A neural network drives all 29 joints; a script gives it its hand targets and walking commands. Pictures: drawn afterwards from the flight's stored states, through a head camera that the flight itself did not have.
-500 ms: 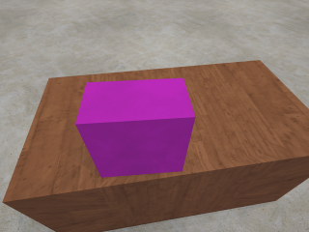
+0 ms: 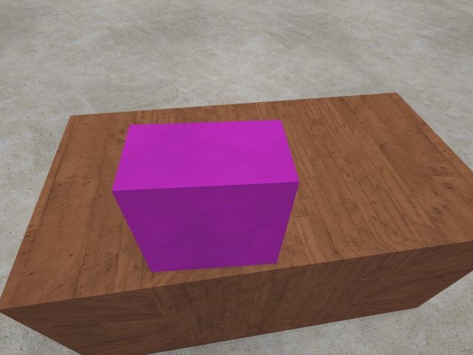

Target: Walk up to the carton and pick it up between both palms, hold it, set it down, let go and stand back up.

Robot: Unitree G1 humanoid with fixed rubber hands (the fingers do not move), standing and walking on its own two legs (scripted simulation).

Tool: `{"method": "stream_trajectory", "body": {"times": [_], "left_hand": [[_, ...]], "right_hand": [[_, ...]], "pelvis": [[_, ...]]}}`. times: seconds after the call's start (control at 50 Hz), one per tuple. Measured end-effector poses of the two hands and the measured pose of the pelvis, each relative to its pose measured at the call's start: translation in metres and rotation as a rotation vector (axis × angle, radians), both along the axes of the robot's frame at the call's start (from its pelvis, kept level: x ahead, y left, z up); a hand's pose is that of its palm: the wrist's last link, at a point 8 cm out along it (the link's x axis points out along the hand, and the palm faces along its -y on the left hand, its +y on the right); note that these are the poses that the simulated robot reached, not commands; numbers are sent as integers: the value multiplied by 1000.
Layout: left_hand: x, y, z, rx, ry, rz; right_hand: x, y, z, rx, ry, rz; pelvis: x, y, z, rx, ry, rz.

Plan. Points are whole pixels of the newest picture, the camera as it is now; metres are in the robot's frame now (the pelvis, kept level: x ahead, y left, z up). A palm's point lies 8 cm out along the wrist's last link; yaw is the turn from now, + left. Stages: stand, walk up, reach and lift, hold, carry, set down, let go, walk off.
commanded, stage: stand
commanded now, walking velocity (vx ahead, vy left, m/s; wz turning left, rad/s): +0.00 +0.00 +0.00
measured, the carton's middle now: (211, 201) +0.42 +0.05 -0.02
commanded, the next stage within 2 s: none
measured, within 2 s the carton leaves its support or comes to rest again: neither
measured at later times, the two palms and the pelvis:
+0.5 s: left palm out of the picture +0.00 +0.21 -0.15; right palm out of the picture -0.01 -0.21 -0.15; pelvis +0.01 +0.00 +0.00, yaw +0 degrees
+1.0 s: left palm out of the picture +0.00 +0.22 -0.15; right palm out of the picture -0.02 -0.21 -0.15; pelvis +0.01 +0.01 +0.00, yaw +0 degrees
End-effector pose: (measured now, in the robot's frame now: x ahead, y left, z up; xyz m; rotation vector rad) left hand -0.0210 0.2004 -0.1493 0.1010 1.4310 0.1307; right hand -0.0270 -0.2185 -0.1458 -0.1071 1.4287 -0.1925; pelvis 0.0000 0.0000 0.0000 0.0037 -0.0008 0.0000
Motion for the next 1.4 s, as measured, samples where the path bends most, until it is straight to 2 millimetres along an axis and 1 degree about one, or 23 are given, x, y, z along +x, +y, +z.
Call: {"method": "stream_trajectory", "body": {"times": [0.12, 0.2, 0.38, 0.5, 0.58, 0.68, 0.76, 0.88, 1.04, 1.1, 1.18, 1.28, 1.4], "left_hand": [[6, 7, -1, -1, -2, 0], [11, 15, 1, 15, -6, 3], [19, 13, 3, 22, -13, -5], [22, 10, 4, 32, -26, -4], [20, 10, 4, 35, -19, -2], [18, 6, 3, 21, -10, -2], [20, 6, 1, 9, -12, 3], [24, 12, 1, 17, -24, -6], [24, 18, 3, 30, -27, -7], [23, 18, 3, 29, -27, -8], [19, 12, 1, 15, -13, -6], [13, 14, 1, 14, -2, 2], [10, 18, 2, 24, 3, -2]], "right_hand": [[-6, 6, 1, -1, 27, 3], [-5, 11, 1, 4, 32, -2], [13, 17, -3, 28, -16, 2], [19, 8, -5, 19, -18, 3], [16, 3, -4, 9, -5, 8], [7, -1, -1, -4, 18, -3], [3, 0, 0, -3, 26, 0], [8, 5, 0, 5, 1, -1], [4, 10, 0, 7, 7, 3], [3, 13, -1, 12, 7, -3], [3, 17, -2, 19, 4, -5], [-2, 20, -2, 26, 18, -2], [-3, 14, -1, 14, 19, -3]], "pelvis": [[1, 5, 0, 1, 7, 1], [3, 7, 0, 3, 4, 3], [8, 6, 0, 6, -3, 3], [9, 2, -1, 5, 0, 6], [9, 0, 0, 3, 2, 5], [10, 1, 0, 1, -1, 3], [11, 1, 0, -2, -7, 5], [9, 4, 0, -2, -9, 4], [9, 6, 1, 0, -14, 1], [8, 7, 1, 0, -15, 3], [6, 7, 0, -1, -12, 5], [4, 8, 0, 0, -6, 4], [4, 9, 0, 1, -5, 5]]}}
